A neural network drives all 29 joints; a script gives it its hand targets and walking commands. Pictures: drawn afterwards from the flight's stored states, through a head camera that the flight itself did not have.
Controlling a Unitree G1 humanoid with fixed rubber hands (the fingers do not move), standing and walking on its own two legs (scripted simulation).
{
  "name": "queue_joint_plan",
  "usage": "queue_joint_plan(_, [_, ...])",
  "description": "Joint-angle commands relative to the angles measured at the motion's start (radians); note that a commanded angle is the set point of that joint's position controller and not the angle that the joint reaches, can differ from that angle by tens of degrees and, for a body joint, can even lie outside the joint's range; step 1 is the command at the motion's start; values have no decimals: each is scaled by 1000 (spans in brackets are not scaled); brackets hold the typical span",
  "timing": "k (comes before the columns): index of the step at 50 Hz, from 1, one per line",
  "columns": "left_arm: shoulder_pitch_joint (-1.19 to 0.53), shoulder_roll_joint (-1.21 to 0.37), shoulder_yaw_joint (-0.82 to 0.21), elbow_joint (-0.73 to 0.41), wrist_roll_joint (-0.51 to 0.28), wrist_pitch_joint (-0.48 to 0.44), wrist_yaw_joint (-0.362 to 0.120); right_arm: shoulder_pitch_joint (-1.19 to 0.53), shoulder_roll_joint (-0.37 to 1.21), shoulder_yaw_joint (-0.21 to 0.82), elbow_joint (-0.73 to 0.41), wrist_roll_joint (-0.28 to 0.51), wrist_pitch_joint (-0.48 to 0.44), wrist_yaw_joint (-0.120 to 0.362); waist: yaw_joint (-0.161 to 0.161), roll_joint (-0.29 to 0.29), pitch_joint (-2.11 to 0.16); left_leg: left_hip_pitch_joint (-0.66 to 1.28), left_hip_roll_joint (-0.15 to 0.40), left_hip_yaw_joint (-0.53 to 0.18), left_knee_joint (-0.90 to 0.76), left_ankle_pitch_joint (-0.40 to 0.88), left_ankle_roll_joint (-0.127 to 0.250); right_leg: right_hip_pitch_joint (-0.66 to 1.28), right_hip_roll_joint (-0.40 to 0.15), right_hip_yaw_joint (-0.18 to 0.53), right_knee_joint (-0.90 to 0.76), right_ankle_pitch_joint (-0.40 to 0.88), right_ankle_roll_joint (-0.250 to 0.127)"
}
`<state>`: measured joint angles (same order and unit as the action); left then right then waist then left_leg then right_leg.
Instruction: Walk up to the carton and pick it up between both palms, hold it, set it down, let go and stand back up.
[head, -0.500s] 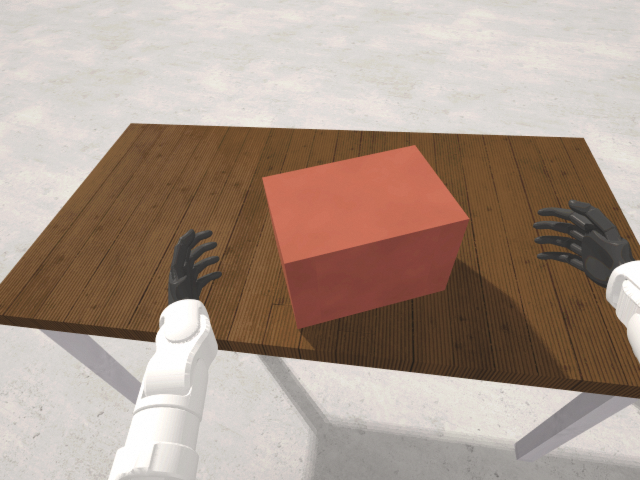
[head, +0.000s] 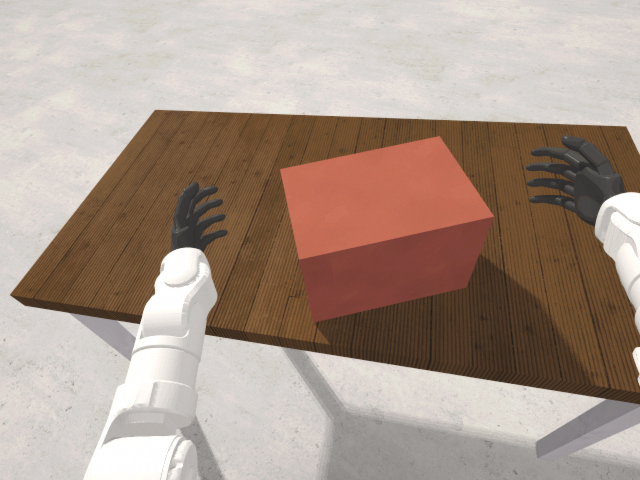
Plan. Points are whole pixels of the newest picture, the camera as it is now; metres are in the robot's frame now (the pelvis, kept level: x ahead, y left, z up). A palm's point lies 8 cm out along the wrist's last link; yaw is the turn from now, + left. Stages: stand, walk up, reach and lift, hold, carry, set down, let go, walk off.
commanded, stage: reach and lift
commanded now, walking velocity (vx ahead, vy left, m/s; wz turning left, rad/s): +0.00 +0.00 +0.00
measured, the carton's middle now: (376, 230) +0.52 +0.06 -0.04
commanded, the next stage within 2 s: none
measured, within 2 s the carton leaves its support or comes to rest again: neither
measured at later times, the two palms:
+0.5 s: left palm (184, 197) +0.39 +0.29 +0.13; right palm (583, 132) +0.53 -0.18 +0.17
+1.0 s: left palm (200, 206) +0.41 +0.29 +0.10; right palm (560, 142) +0.55 -0.17 +0.13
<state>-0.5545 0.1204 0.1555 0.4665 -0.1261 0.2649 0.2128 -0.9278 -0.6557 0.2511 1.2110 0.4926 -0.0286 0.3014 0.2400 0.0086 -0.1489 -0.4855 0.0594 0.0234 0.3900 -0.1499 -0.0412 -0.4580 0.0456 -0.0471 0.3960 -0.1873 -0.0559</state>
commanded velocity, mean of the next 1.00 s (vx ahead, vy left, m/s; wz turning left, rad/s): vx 0.00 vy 0.00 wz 0.00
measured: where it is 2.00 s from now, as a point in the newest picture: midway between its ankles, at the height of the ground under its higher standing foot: outside the picture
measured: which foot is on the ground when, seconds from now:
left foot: down 0.00-1.00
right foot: down 0.00-1.00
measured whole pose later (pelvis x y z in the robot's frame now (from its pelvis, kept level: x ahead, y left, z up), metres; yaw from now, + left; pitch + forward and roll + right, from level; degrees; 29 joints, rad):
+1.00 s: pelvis +0.01 +0.01 -0.01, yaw +0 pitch +25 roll -1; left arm -0.89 0.15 0.14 0.82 -0.17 0.20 0.19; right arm -1.30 -0.66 0.23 1.50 0.47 0.02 0.29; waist 0.29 0.00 -0.24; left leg -0.71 0.05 0.01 0.42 -0.14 -0.03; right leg -0.66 0.04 -0.06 0.39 -0.17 -0.04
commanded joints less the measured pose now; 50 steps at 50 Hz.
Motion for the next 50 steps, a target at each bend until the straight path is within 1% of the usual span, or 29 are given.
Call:
queue_joint_plan(1, [-313, 111, 14, -90, -7, -19, -4, -391, -175, -30, -81, 1, 0, -11, 2, -154, -441, 47, -58, 14, -3, 267, 24, 383, -2, 93, 22, 400, 49])
queue_joint_plan(9, [-448, 138, 2, -29, -28, 8, 9, -510, -178, -37, -23, 7, 42, -12, 10, -140, -483, 38, -55, 20, 2, 258, 16, 335, 3, 68, 11, 330, 45])
queue_joint_plan(10, [-462, 141, 3, -22, -26, 13, 12, -520, -180, -38, -11, 8, 48, -11, 16, -132, -497, 42, -54, 22, 4, 264, 15, 331, 4, 65, 10, 325, 44])
queue_joint_plan(12, [-505, 152, 5, -5, -31, 26, 16, -558, -184, -36, -1, 12, 61, -10, 20, -140, -498, 33, -54, 23, 7, 259, 13, 324, 2, 63, 10, 316, 45])
queue_joint_plan(13, [-517, 153, -1, 9, -34, 31, 18, -572, -187, -41, 11, 12, 65, -10, 15, -134, -510, 35, -53, 22, 9, 265, 12, 315, 4, 56, 14, 319, 43])
queue_joint_plan(16, [-550, 164, 0, 35, -38, 44, 18, -608, -186, -39, 31, 19, 80, -9, 21, -143, -521, 21, -55, 25, 12, 275, 10, 323, 5, 52, 19, 341, 45])
queue_joint_plan(20, [-603, 170, -2, 61, -42, 53, 19, -649, -187, -37, 61, 26, 97, -4, 25, -139, -537, 18, -53, 25, 18, 294, 6, 315, 5, 45, 26, 356, 46])
queue_joint_plan(22, [-623, 176, 0, 81, -45, 58, 15, -670, -185, -31, 71, 32, 106, -3, 27, -156, -538, 1, -53, 26, 17, 295, 7, 320, 3, 43, 30, 371, 49])
queue_joint_plan(23, [-635, 177, 0, 84, -42, 60, 15, -681, -186, -32, 79, 33, 109, -2, 29, -144, -550, 2, -54, 26, 18, 302, 6, 324, 2, 45, 32, 385, 48])
queue_joint_plan(25, [-658, 180, -3, 93, -46, 62, 14, -704, -187, -29, 91, 38, 113, 0, 29, -149, -555, -8, -53, 26, 20, 312, 5, 321, 3, 40, 38, 393, 49])
queue_joint_plan(26, [-658, 177, -4, 99, -44, 61, 14, -710, -186, -30, 99, 40, 114, 2, 32, -139, -563, 1, -53, 27, 23, 323, 3, 314, 6, 37, 38, 397, 48])
queue_joint_plan(27, [-679, 185, -2, 98, -46, 61, 14, -729, -191, -31, 95, 40, 112, 2, 35, -140, -579, -2, -54, 27, 28, 326, 3, 313, 4, 37, 41, 403, 49])
queue_joint_plan(28, [-688, 185, -6, 101, -51, 60, 14, -736, -187, -25, 97, 49, 114, 2, 36, -150, -581, -11, -52, 28, 30, 330, 4, 319, 3, 34, 44, 409, 48])
queue_joint_plan(29, [-706, 186, -12, 113, -56, 58, 14, -751, -189, -31, 102, 45, 115, 2, 28, -156, -584, -16, -51, 26, 30, 325, 4, 308, 4, 33, 44, 409, 51])
queue_joint_plan(30, [-708, 190, -5, 119, -54, 57, 13, -758, -187, -26, 101, 45, 116, 3, 38, -164, -598, -19, -51, 26, 32, 332, 4, 318, 3, 34, 49, 422, 51])
queue_joint_plan(31, [-707, 190, -7, 133, -56, 55, 12, -762, -189, -25, 114, 45, 118, 3, 37, -168, -593, -28, -51, 26, 31, 328, 6, 318, 3, 35, 50, 427, 53])
queue_joint_plan(33, [-701, 185, -7, 145, -52, 53, 8, -761, -184, -19, 127, 44, 119, 4, 45, -165, -602, -34, -51, 28, 29, 343, 3, 333, 2, 35, 53, 451, 54])
queue_joint_plan(34, [-692, 184, -6, 160, -52, 51, 4, -755, -181, -16, 137, 42, 119, 4, 40, -173, -600, -38, -52, 29, 29, 341, 4, 333, 3, 33, 54, 457, 56])
queue_joint_plan(35, [-689, 185, -4, 162, -49, 47, 2, -756, -182, -20, 144, 39, 116, 4, 43, -168, -604, -42, -53, 29, 28, 350, 2, 340, 2, 32, 59, 473, 58])
queue_joint_plan(37, [-675, 179, -1, 177, -50, 37, -5, -745, -172, -17, 153, 34, 109, 3, 43, -179, -598, -51, -53, 30, 27, 358, 1, 346, 4, 31, 61, 491, 59])
queue_joint_plan(38, [-666, 177, 2, 183, -45, 29, -8, -743, -174, -20, 161, 28, 103, 1, 45, -171, -601, -52, -53, 30, 30, 364, 1, 342, 4, 32, 64, 498, 59])
queue_joint_plan(40, [-664, 171, 2, 182, -41, 6, -13, -734, -159, -21, 167, 17, 88, 0, 42, -171, -603, -56, -53, 32, 30, 369, -1, 338, 4, 31, 64, 497, 59])
queue_joint_plan(43, [-654, 161, 6, 195, -38, -37, -18, -734, -147, -28, 166, 0, 56, -3, 46, -173, -618, -66, -51, 34, 37, 380, -1, 321, 6, 31, 66, 497, 61])
queue_joint_plan(45, [-658, 155, 1, 209, -38, -70, -19, -741, -141, -33, 172, -10, 34, -6, 45, -170, -631, -81, -50, 37, 46, 378, -1, 305, 5, 31, 70, 488, 60])
queue_joint_plan(46, [-655, 151, 2, 226, -36, -86, -20, -743, -135, -32, 175, -15, 22, -8, 52, -163, -642, -84, -48, 39, 49, 375, -1, 294, 5, 34, 70, 474, 59])
queue_joint_plan(50, [-669, 140, -10, 288, -45, -158, -25, -745, -112, -38, 206, -34, -16, -14, 50, -184, -661, -113, -41, 46, 62, 361, 0, 249, 6, 28, 73, 427, 59])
